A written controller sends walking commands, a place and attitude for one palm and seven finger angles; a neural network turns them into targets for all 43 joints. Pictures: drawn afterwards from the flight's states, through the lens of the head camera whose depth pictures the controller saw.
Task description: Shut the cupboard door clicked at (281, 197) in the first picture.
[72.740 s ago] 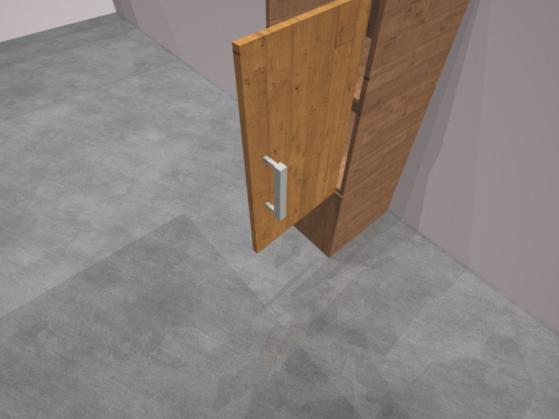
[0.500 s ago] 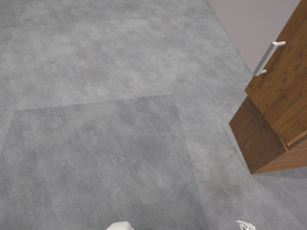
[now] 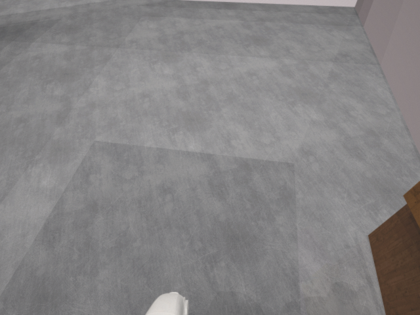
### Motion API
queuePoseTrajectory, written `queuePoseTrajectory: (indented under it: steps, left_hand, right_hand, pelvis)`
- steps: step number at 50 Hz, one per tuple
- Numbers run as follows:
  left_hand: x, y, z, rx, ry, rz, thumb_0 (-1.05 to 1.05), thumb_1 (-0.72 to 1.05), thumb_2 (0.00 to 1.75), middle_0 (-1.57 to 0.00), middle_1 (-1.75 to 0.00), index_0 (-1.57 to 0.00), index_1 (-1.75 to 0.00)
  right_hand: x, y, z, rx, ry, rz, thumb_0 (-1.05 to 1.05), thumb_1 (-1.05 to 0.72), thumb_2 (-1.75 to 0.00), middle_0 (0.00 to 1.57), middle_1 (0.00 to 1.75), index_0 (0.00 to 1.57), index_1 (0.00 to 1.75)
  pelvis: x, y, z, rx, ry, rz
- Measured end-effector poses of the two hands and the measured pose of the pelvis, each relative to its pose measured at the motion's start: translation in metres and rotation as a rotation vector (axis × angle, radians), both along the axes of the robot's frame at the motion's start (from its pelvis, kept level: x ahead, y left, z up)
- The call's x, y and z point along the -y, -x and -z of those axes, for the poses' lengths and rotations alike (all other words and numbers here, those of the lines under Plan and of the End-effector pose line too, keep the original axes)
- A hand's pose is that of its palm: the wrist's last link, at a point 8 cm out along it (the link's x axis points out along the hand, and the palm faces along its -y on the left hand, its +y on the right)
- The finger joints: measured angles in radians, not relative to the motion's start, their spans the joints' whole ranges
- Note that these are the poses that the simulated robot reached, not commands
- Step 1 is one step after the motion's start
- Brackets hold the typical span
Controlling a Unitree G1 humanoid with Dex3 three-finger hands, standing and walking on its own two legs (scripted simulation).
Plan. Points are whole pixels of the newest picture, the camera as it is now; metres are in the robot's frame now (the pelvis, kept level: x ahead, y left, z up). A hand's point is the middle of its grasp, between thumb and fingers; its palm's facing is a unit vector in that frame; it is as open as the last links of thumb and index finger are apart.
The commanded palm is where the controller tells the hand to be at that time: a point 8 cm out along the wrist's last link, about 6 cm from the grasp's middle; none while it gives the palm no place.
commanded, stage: walk to a spot facing it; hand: left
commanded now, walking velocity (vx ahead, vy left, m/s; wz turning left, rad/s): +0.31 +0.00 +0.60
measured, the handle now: out of the picture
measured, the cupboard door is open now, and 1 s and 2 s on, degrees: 8 8 8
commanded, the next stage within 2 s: turn to face it in 0.60 s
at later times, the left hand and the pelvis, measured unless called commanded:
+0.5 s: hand (96, 278) +0.22 +0.28 -0.16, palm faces +0.26 -0.94 -0.21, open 7.4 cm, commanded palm none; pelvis +0.18 +0.07 +0.00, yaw +14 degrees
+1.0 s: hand (119, 223) +0.36 +0.27 -0.17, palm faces +0.33 -0.92 -0.21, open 7.2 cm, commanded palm none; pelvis +0.38 +0.08 +0.00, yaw +15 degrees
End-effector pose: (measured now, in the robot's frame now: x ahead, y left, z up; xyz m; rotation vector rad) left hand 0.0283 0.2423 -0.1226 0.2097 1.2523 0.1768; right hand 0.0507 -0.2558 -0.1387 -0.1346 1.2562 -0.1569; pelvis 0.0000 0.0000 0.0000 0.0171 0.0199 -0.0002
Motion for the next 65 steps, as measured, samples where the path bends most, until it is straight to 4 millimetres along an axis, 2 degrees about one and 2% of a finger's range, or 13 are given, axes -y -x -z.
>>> queuePoseTrajectory:
  steps: [8,12,14,17,25,32,35,37,40,44,52,57,65]
  left_hand:
    - [0.012,0.031,0.016,-0.141,0.084,-0.202,0.01,0.9,0.89,-0.2,-0.3,-0.2,-0.3]
    - [-0.001,0.039,0.034,-0.236,0.116,-0.276,0.01,0.9,0.89,-0.2,-0.3,-0.2,-0.3]
    - [-0.015,0.031,0.043,-0.269,0.123,-0.285,0.01,0.9,0.89,-0.2,-0.3,-0.2,-0.3]
    - [-0.04,-0.009,0.043,-0.222,0.094,-0.286,0.01,0.9,0.89,-0.2,-0.3,-0.2,-0.3]
    - [-0.087,-0.169,0.011,0.083,0.032,-0.237,0.01,0.91,0.9,-0.19,-0.3,-0.2,-0.3]
    - [-0.09,-0.296,-0.002,0.213,0.017,-0.169,0.01,0.91,0.9,-0.19,-0.3,-0.2,-0.3]
    - [-0.084,-0.342,0.002,0.253,0.006,-0.151,0.01,0.91,0.9,-0.19,-0.3,-0.2,-0.3]
    - [-0.08,-0.36,0.003,0.278,-0.004,-0.163,0.01,0.91,0.9,-0.19,-0.3,-0.2,-0.3]
    - [-0.07,-0.36,0.003,0.251,0.008,-0.213,0.01,0.91,0.89,-0.19,-0.3,-0.2,-0.3]
    - [-0.058,-0.34,0.008,0.133,0.04,-0.289,0.0,0.91,0.89,-0.2,-0.3,-0.2,-0.3]
    - [-0.079,-0.303,0.03,-0.086,0.076,-0.334,-0.01,0.94,0.89,-0.2,-0.3,-0.2,-0.3]
    - [-0.097,-0.316,0.035,-0.147,0.1,-0.3,0.0,0.92,0.89,-0.2,-0.3,-0.2,-0.3]
    - [-0.117,-0.396,0.018,-0.05,0.067,-0.167,0.01,0.91,0.9,-0.19,-0.3,-0.2,-0.3]
  right_hand:
    - [-0.041,-0.129,-0.004,0.039,-0.01,-0.221,0.01,-0.91,-0.9,0.2,0.3,0.19,0.3]
    - [-0.077,-0.203,0.001,0.142,0.006,-0.314,0.01,-0.91,-0.9,0.2,0.3,0.19,0.3]
    - [-0.089,-0.228,0.003,0.198,0.022,-0.326,0.01,-0.91,-0.9,0.2,0.3,0.19,0.3]
    - [-0.097,-0.241,-0.002,0.19,0.044,-0.332,0.01,-0.91,-0.89,0.2,0.3,0.2,0.3]
    - [-0.103,-0.234,-0.008,0.011,0.039,-0.286,0.01,-0.91,-0.89,0.2,0.3,0.2,0.3]
    - [-0.095,-0.235,0.0,-0.153,0.013,-0.213,0.01,-0.91,-0.89,0.2,0.3,0.2,0.3]
    - [-0.085,-0.249,0.012,-0.217,0.009,-0.191,0.01,-0.9,-0.89,0.2,0.3,0.2,0.3]
    - [-0.079,-0.266,0.019,-0.25,0.012,-0.2,0.01,-0.91,-0.89,0.2,0.3,0.2,0.3]
    - [-0.077,-0.306,0.017,-0.237,0.031,-0.236,0.01,-0.91,-0.89,0.2,0.3,0.2,0.3]
    - [-0.089,-0.372,0.008,-0.142,0.039,-0.278,0.01,-0.91,-0.89,0.2,0.3,0.19,0.3]
    - [-0.144,-0.474,-0.003,0.093,0.027,-0.302,0.01,-0.91,-0.9,0.2,0.3,0.19,0.3]
    - [-0.164,-0.492,-0.012,0.153,0.035,-0.287,0.0,-0.91,-0.89,0.2,0.3,0.2,0.3]
    - [-0.143,-0.475,-0.015,0.104,0.05,-0.167,0.0,-0.91,-0.89,0.21,0.3,0.2,0.3]
  pelvis:
    - [-0.014,-0.053,0.003,-0.005,0.014,-0.127]
    - [-0.036,-0.087,0.021,0.001,0.021,-0.158]
    - [-0.047,-0.1,0.029,0.007,0.025,-0.176]
    - [-0.054,-0.12,0.023,0.012,0.017,-0.188]
    - [-0.068,-0.185,0.001,0.004,0.021,-0.241]
    - [-0.064,-0.256,0.002,0.001,0.003,-0.27]
    - [-0.059,-0.292,0.013,0.005,-0.006,-0.294]
    - [-0.057,-0.31,0.018,0.013,0.002,-0.318]
    - [-0.059,-0.33,0.013,0.028,0.008,-0.34]
    - [-0.064,-0.355,0.003,0.02,0.011,-0.333]
    - [-0.091,-0.386,0.008,0.023,0.047,-0.234]
    - [-0.105,-0.398,0.008,0.025,0.045,-0.168]
    - [-0.106,-0.413,-0.001,0.024,0.055,-0.067]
